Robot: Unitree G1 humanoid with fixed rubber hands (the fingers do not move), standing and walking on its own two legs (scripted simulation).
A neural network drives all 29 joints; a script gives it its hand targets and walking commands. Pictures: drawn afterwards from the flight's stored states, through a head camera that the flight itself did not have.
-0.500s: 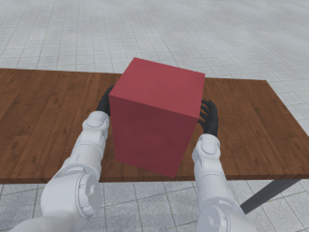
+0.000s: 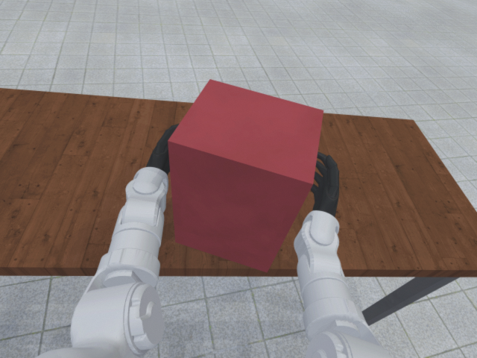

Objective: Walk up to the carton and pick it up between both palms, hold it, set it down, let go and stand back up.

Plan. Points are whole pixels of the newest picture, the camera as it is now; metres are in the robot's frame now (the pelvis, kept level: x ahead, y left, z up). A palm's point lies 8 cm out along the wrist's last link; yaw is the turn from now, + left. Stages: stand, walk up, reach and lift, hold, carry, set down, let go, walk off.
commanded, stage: reach and lift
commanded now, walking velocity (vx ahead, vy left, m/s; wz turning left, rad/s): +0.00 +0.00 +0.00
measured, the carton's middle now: (240, 184) +0.41 -0.03 +0.06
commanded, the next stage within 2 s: none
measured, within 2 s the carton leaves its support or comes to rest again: leaves its support in 0.64 s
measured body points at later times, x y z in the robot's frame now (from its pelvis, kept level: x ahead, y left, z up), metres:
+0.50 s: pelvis +0.00 +0.00 +0.00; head +0.02 +0.04 +0.45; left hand +0.43 +0.11 +0.09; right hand +0.36 -0.17 +0.08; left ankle -0.05 +0.12 -0.75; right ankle +0.00 -0.15 -0.75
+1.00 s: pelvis -0.03 -0.02 +0.00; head +0.00 +0.01 +0.45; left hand +0.41 +0.10 +0.10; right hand +0.35 -0.17 +0.08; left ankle -0.05 +0.12 -0.75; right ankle +0.00 -0.15 -0.75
